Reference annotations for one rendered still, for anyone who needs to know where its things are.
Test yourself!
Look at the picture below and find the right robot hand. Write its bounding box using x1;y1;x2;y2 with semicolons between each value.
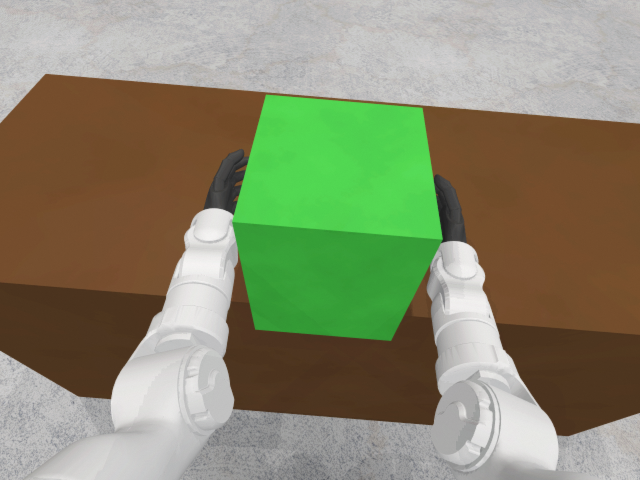
434;174;467;244

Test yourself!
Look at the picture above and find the robot left upper arm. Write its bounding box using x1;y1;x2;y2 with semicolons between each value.
22;345;234;480

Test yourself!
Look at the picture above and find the left robot hand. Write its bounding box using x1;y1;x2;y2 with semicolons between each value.
203;149;250;214

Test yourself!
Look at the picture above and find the robot right upper arm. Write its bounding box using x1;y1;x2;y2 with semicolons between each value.
430;379;602;480

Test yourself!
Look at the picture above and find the carton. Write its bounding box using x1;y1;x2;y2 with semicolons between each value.
232;95;443;341

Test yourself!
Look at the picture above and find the pedestal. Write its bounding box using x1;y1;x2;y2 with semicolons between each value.
0;74;640;436

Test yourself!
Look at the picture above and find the left robot forearm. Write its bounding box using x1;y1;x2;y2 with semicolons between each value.
111;208;238;427

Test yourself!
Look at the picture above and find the right robot forearm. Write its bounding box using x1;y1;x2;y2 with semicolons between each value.
427;241;540;408

